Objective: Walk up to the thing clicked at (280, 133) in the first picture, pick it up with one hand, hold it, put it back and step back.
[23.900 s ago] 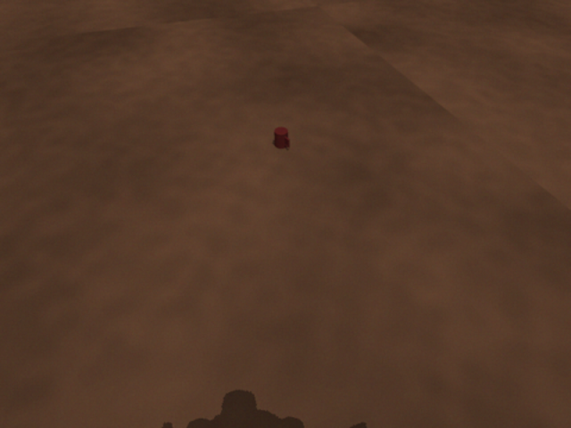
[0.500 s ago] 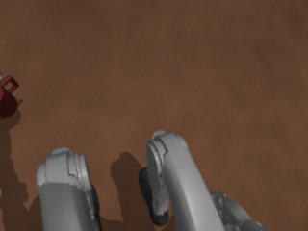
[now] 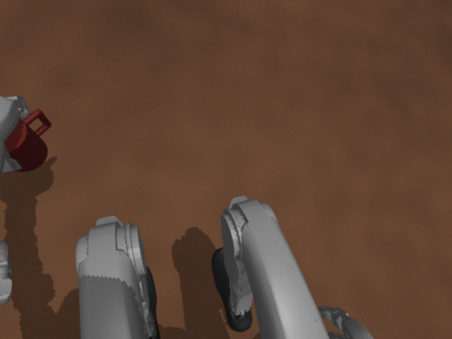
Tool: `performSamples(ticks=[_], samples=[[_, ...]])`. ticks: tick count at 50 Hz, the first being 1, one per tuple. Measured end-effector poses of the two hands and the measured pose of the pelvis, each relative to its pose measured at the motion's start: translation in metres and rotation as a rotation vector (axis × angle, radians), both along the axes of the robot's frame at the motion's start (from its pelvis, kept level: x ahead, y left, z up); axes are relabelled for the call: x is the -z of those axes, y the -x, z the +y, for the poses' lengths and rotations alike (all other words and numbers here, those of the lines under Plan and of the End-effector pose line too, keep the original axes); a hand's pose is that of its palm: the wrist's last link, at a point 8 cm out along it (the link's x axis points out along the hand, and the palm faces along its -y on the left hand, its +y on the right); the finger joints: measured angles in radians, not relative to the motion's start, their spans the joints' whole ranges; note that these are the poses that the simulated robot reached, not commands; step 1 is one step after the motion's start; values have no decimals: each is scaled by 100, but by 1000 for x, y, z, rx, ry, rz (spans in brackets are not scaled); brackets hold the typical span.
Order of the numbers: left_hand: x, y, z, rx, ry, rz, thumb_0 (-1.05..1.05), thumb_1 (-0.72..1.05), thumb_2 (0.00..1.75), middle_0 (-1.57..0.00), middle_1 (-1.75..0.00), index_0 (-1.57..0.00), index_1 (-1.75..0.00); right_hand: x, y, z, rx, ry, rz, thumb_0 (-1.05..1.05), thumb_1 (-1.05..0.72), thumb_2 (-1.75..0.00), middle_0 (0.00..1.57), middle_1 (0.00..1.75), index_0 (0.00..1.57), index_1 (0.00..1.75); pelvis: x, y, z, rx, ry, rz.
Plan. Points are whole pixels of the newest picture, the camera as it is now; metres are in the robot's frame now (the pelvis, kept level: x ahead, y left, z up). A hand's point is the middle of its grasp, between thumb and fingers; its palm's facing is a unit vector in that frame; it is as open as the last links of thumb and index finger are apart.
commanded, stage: lift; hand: left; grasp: from above
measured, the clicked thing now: (21, 137) +0.49 +0.32 -0.18
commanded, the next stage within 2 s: hold in 1.50 s
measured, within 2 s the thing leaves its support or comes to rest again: neither
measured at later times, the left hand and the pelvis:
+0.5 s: hand out of the picture +0.40 +0.32 +0.01, palm faces -0.42 -0.12 -0.90, open 10.4 cm; pelvis +0.00 +0.00 +0.10, yaw +4 degrees
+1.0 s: hand out of the picture +0.34 +0.30 +0.20, palm faces -0.45 -0.14 -0.88, open 10.4 cm; pelvis +0.03 +0.01 +0.28, yaw +7 degrees
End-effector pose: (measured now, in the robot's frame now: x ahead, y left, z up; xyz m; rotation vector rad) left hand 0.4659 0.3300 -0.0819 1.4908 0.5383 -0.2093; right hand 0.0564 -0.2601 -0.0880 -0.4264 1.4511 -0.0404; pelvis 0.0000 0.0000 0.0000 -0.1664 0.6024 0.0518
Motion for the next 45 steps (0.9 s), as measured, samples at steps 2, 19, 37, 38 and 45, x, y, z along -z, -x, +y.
performSamples(ticks=[2, 19, 37, 38, 45], samples=[[-6, 6, 0, -2, 1, 20, 2, -13, 75, -61, -82, -57, -84, -3, -1, 1, 7, -7, -4, 0, -93, -91, 20, 30, 20, 30, -6, 0, 0, -3, -4, 2], [-103, 47, -4, 15, 29, -26, 2, -12, 75, -61, -82, -58, -84, -51, -49, 2, 5, -32, -150, 0, -93, -90, 20, 30, 20, 30, -68, 1, -1, -25, -40, -1], [-249, 101, -19, -17, 51, -38, 2, -12, 75, -60, -83, -57, -84, -179, -88, 21, 53, -51, -322, 0, -92, -90, 20, 30, 21, 30, -196, -10, 4, -62, -73, -131], [-258, 104, -19, -18, 51, -35, 2, -12, 75, -60, -83, -57, -84, -187, -89, 22, 57, -52, -328, 0, -92, -90, 20, 30, 21, 30, -204, -11, 5, -63, -76, -142], [-313, 120, -21, -34, 47, -22, 2, -12, 75, -60, -83, -57, -84, -240, -92, 26, 79, -57, -375, 0, -92, -90, 20, 30, 21, 30, -255, -22, 7, -73, -99, -215]])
